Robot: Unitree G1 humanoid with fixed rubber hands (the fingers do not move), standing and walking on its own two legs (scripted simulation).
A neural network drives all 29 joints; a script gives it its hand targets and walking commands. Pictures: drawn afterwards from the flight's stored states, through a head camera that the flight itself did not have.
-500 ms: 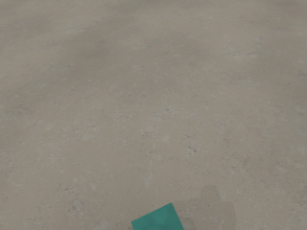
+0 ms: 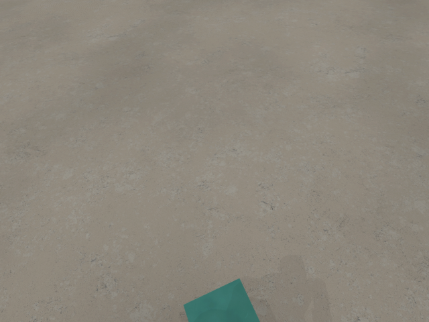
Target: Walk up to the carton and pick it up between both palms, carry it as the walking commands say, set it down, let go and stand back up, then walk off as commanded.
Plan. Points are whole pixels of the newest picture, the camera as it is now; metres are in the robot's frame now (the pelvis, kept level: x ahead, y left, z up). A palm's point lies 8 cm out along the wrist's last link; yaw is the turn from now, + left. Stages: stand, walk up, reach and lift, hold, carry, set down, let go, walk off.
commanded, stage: stand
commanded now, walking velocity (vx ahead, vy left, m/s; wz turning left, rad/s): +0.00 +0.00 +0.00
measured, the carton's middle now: out of the picture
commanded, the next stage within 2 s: walk off in 0.92 s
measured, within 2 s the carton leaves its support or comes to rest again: neither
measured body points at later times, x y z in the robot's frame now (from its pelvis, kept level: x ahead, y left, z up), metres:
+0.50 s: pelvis -0.01 +0.02 +0.00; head -0.01 +0.02 +0.45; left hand +0.06 +0.32 -0.12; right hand +0.08 -0.29 -0.12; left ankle +0.02 +0.14 -0.74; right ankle -0.06 -0.09 -0.74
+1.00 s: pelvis -0.01 +0.04 +0.01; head +0.00 +0.04 +0.46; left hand +0.09 +0.35 -0.12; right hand +0.09 -0.28 -0.11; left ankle +0.02 +0.14 -0.74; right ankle -0.06 -0.09 -0.74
